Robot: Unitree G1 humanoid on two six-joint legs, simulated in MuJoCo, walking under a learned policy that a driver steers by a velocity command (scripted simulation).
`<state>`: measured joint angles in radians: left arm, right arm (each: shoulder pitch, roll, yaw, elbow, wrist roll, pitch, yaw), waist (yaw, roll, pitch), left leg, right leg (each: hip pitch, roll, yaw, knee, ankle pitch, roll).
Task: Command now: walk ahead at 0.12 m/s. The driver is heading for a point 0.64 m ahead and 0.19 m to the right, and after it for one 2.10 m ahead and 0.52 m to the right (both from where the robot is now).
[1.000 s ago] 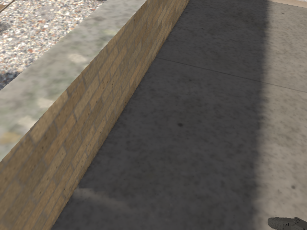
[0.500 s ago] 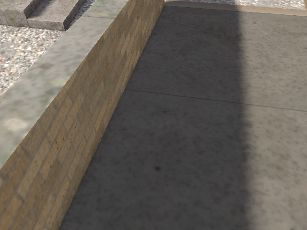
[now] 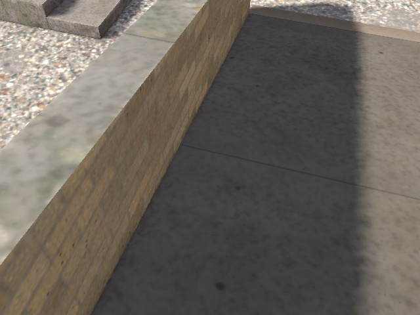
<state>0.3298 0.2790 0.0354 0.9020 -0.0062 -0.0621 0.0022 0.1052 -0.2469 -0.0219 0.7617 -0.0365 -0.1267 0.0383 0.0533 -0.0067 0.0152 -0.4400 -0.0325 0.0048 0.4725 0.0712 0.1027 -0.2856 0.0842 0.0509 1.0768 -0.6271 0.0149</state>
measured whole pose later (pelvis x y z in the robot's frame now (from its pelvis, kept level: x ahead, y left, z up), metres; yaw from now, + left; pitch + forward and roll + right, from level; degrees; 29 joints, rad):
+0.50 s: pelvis +0.08 -0.05 +0.01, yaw +1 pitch +1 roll +0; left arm 0.30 0.21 0.04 0.94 0.01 -0.04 0.03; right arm 0.25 -0.22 -0.03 0.96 -0.01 -0.04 -0.02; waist 0.00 0.00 0.00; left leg -0.31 0.01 -0.03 0.51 -0.06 0.01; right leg -0.23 0.00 0.02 0.50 -0.12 0.04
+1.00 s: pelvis +0.23 -0.01 +0.01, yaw -3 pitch +2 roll -1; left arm 0.21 0.26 0.09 0.87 -0.02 -0.06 0.01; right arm 0.35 -0.23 -0.05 1.01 -0.02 -0.08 -0.04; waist -0.04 -0.03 0.00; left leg -0.13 0.02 0.07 0.37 -0.12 0.06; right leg -0.56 -0.01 0.06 0.84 -0.13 0.00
